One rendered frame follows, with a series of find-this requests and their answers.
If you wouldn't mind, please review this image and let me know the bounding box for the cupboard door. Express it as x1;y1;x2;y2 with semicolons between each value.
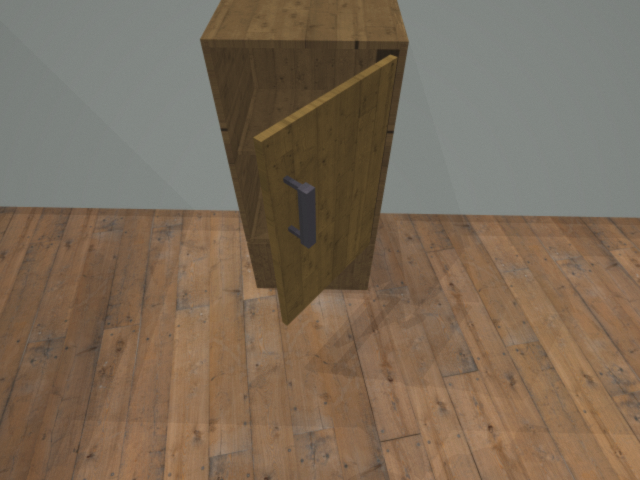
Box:
253;55;398;326

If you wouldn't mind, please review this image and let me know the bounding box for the handle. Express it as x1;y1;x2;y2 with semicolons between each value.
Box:
283;176;316;249

